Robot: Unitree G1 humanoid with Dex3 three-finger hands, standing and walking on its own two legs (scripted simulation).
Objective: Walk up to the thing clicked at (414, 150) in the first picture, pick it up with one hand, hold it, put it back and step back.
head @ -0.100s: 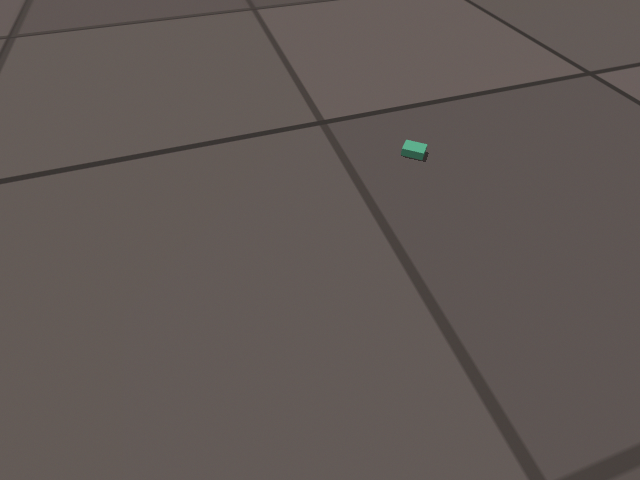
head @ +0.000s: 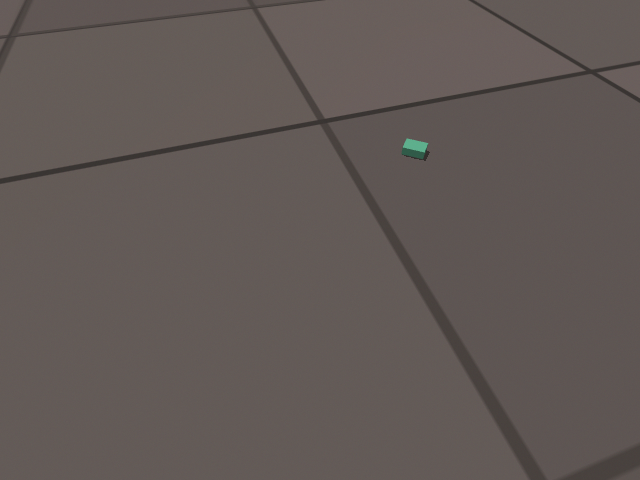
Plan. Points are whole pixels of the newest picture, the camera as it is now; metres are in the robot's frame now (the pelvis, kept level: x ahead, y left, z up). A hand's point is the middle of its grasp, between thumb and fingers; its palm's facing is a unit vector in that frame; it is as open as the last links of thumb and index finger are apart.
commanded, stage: stand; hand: left
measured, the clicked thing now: (414, 148) +1.76 -0.52 -0.76
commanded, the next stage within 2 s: walk up in 1.02 s
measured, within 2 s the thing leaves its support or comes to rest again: neither
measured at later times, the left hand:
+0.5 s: hand out of the picture +0.09 +0.25 -0.16, palm faces -0.02 -0.94 -0.33, open 7.4 cm
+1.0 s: hand out of the picture +0.09 +0.25 -0.15, palm faces -0.01 -0.94 -0.34, open 7.4 cm
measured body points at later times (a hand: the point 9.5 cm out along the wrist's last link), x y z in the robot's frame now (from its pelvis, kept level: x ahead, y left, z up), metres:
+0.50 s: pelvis +0.01 +0.00 +0.00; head +0.02 +0.00 +0.45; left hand +0.09 +0.30 -0.13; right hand +0.09 -0.30 -0.13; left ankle +0.01 +0.13 -0.75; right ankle +0.00 -0.12 -0.75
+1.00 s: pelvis +0.01 +0.00 +0.00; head +0.02 -0.01 +0.45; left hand +0.09 +0.30 -0.13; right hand +0.09 -0.30 -0.13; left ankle +0.01 +0.13 -0.75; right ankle +0.00 -0.12 -0.75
